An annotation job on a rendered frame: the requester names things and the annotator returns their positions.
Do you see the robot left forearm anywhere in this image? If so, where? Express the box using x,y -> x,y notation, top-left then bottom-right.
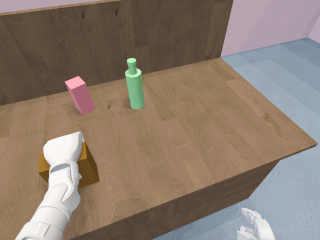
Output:
15,160 -> 81,240

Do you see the sponge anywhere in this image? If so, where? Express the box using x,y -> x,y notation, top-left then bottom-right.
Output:
38,141 -> 100,189

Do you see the table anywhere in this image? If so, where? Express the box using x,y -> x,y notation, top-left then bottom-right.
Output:
0,0 -> 318,240

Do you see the robot left hand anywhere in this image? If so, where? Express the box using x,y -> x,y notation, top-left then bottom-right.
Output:
43,131 -> 85,179

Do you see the robot right hand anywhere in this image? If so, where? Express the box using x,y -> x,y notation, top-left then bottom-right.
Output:
237,208 -> 276,240

